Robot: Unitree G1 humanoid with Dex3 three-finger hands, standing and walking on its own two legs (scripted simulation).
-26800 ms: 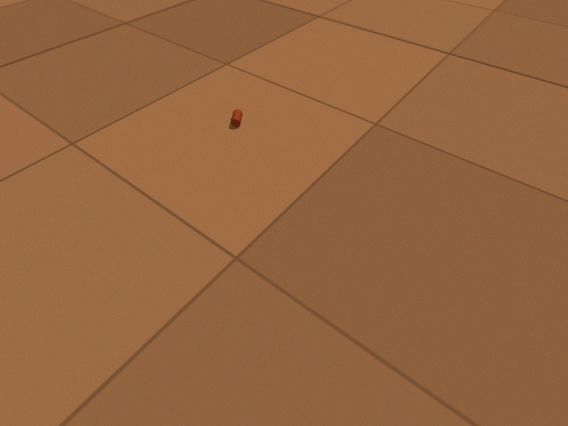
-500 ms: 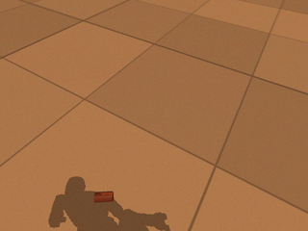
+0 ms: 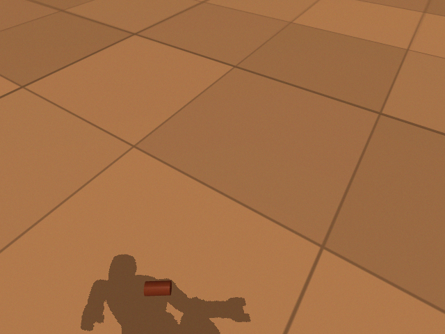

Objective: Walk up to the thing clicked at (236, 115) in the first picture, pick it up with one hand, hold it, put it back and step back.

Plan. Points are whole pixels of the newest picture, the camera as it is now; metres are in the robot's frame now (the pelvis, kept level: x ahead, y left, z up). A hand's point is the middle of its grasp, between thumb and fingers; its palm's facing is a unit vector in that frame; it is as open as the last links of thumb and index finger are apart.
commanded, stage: walk up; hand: left
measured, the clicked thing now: (158, 288) +0.46 +0.27 -0.75
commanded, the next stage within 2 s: none
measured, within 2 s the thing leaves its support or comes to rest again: neither
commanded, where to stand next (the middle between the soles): +0.06 +0.00 m, yaw +0 degrees
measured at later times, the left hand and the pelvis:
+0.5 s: hand out of the picture +0.08 +0.27 -0.15, palm faces +0.02 -0.94 -0.35, open 7.4 cm; pelvis +0.01 +0.00 +0.00, yaw +1 degrees
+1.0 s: hand out of the picture +0.15 +0.31 -0.17, palm faces +0.00 -0.93 -0.36, open 7.4 cm; pelvis +0.09 +0.04 -0.01, yaw +1 degrees
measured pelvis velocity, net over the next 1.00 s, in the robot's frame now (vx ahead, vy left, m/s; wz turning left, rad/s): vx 0.09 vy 0.04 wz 0.01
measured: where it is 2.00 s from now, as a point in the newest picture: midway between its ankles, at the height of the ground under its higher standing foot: outside the picture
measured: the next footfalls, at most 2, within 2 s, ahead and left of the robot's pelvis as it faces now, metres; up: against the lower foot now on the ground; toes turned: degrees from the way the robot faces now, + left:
right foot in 1.08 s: +0.18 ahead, -0.09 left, +0.00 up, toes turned +0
left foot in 1.44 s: +0.08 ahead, +0.17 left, +0.00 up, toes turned +2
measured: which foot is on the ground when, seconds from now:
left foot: down 0.00-1.00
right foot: down 0.00-0.68, up 0.70-1.00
